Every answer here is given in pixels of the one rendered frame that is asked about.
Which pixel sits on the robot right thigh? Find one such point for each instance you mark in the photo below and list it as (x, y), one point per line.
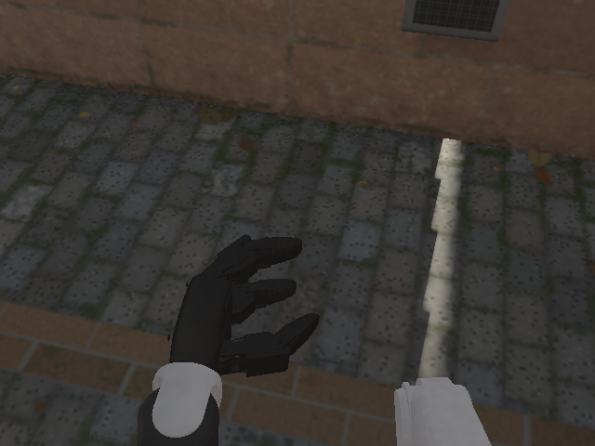
(436, 412)

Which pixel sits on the robot left forearm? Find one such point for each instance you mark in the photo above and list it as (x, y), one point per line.
(183, 408)

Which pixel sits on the robot left hand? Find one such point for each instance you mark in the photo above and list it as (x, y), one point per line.
(222, 296)

